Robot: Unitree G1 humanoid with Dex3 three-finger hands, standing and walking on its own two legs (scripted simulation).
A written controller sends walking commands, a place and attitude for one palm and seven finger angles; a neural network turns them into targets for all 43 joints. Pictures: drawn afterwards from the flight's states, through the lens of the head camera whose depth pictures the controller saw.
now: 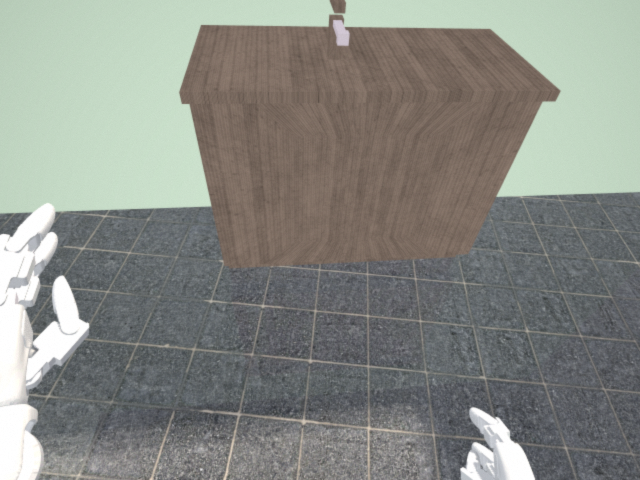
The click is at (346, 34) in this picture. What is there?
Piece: tap's lever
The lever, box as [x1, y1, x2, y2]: [336, 30, 349, 45]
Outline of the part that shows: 337,30 337,45 348,45 348,31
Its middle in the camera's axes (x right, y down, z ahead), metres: +0.05 -0.50 +0.96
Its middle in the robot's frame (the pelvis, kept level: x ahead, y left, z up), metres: +1.07 +0.02 +0.13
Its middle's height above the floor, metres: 0.90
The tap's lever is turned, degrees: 0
